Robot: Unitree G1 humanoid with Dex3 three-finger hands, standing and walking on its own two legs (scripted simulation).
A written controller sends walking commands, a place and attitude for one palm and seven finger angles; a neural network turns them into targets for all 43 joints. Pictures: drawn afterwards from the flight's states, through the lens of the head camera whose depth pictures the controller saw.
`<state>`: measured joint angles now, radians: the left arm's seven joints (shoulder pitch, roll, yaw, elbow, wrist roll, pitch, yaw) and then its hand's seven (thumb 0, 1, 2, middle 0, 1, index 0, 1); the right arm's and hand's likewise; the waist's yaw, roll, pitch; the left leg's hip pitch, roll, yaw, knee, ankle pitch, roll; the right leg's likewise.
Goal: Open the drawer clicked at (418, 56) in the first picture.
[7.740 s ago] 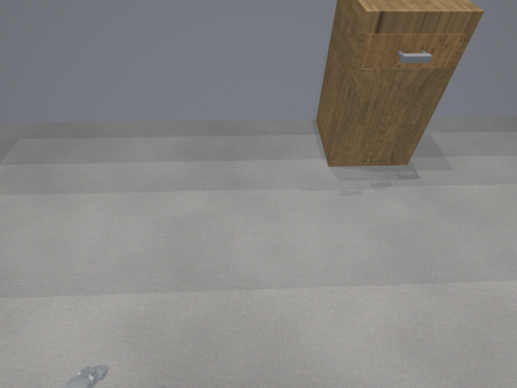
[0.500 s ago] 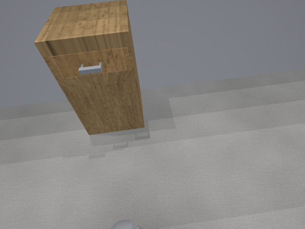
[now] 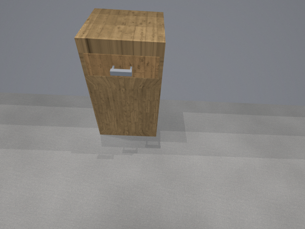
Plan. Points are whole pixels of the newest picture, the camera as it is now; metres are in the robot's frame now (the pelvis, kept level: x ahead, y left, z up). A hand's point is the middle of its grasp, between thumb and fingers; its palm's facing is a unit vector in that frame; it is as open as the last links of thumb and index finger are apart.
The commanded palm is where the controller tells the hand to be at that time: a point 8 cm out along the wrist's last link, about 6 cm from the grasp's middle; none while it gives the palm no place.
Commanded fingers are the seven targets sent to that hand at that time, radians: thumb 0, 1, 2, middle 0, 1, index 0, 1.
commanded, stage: take the last steps up to it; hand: left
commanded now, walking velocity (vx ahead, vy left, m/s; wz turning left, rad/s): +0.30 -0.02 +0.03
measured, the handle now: (121, 70) +0.92 +0.22 -0.12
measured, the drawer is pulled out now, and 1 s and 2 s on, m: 0.00 0.00 0.00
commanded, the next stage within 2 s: come to a stop and stand still in 1.06 s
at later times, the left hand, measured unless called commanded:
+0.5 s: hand out of the picture +0.10 +0.12 -0.16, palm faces +0.10 -0.97 -0.23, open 7.2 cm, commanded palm none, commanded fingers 0.00 0.90 0.90 -0.20 -0.30 -0.20 -0.30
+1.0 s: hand (99, 180) +0.31 +0.20 -0.18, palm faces +0.10 -0.98 -0.19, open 7.3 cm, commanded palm none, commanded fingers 0.00 0.90 0.90 -0.20 -0.30 -0.20 -0.30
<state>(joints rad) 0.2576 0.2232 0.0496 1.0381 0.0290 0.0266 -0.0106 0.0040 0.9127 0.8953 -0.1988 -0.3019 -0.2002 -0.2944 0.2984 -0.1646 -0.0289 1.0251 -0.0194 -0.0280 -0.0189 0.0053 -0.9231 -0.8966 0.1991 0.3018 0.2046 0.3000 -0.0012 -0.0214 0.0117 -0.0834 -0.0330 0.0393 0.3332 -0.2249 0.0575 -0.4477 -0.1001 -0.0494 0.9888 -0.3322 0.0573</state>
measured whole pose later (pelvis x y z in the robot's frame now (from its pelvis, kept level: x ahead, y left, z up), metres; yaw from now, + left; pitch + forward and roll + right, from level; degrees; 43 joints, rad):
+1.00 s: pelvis +0.30 +0.02 -0.01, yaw +2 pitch -1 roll +1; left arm 0.26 0.18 0.07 1.07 0.02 -0.02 0.00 0.00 0.91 0.90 -0.20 -0.30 -0.20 -0.29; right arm 0.22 -0.16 -0.05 1.03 -0.02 -0.08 -0.03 -0.02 -0.95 -0.90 0.20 0.30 0.20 0.30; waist 0.01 -0.03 0.05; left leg -0.15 0.00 0.19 0.40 -0.23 0.05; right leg -0.52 -0.12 -0.07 1.07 -0.30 0.01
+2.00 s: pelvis +0.36 +0.05 -0.02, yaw +1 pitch -3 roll +1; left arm 0.35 0.18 0.01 1.00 0.02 0.03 0.01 0.00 0.91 0.90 -0.20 -0.30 -0.20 -0.29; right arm 0.27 -0.21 -0.01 0.91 -0.02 0.02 -0.01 0.00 -0.93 -0.90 0.20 0.30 0.20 0.30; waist 0.01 0.05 0.01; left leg -0.19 -0.04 0.11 0.54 -0.30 0.06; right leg -0.33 -0.06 0.02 0.55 -0.18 0.01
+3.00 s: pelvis +0.39 +0.01 -0.02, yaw +3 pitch +2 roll +2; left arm 0.33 0.26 -0.06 0.19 0.41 0.02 0.24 0.01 0.85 0.86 -0.21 -0.35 -0.21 -0.34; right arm 0.25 -0.26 -0.01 0.79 0.00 -0.20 -0.08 0.02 -0.91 -0.90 0.20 0.30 0.20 0.30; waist 0.01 0.05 -0.04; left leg -0.24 0.00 0.08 0.54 -0.34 0.00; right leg -0.40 -0.02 -0.01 0.62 -0.26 -0.03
